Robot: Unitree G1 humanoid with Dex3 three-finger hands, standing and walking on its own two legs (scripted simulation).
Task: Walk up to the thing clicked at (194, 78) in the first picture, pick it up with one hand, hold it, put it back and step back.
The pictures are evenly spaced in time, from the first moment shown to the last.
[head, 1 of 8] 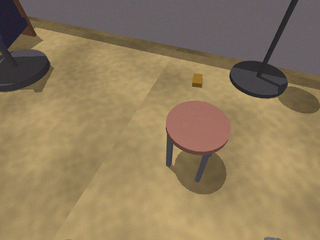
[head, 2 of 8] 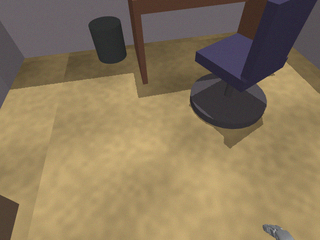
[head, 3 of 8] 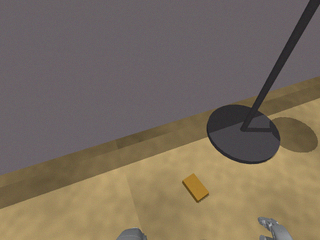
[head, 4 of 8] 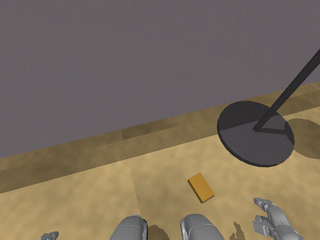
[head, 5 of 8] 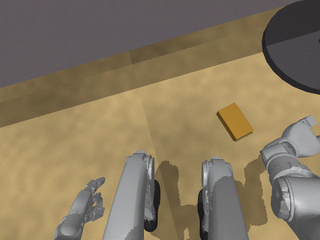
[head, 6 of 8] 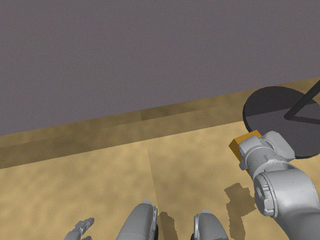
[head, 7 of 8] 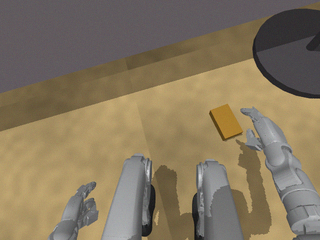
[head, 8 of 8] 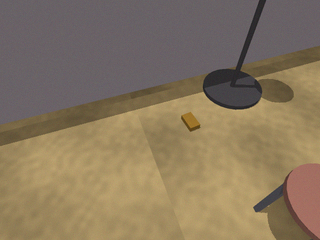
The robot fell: no
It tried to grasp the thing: yes
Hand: right
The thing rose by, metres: 0.70
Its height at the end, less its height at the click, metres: +0.00
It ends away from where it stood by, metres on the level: 0.01
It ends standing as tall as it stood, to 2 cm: yes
